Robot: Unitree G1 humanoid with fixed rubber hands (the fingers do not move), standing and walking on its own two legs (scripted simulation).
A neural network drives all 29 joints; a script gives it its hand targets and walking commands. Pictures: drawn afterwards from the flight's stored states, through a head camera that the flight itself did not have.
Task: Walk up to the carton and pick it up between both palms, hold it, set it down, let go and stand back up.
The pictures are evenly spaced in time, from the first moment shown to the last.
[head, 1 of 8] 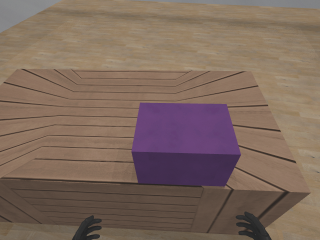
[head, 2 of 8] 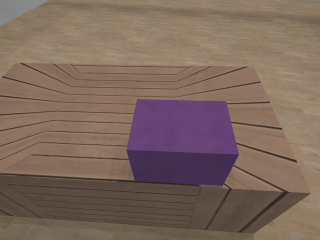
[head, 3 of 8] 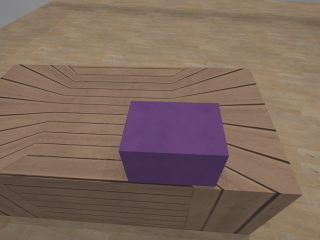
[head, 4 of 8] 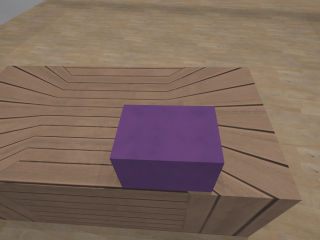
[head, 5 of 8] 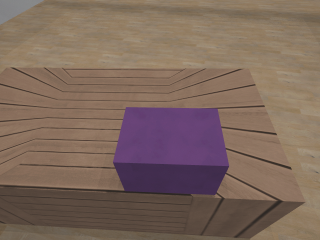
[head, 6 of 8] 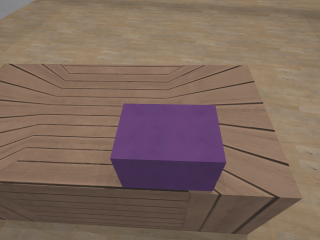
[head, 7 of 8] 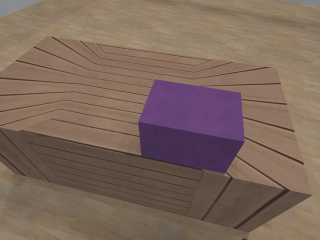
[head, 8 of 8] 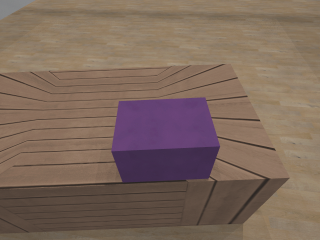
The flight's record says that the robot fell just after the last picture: no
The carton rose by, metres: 0.00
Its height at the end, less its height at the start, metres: +0.00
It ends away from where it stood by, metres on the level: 0.00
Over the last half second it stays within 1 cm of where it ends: yes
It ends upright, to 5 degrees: yes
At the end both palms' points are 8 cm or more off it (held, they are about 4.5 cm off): yes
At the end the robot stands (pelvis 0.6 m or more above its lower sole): yes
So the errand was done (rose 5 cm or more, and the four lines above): no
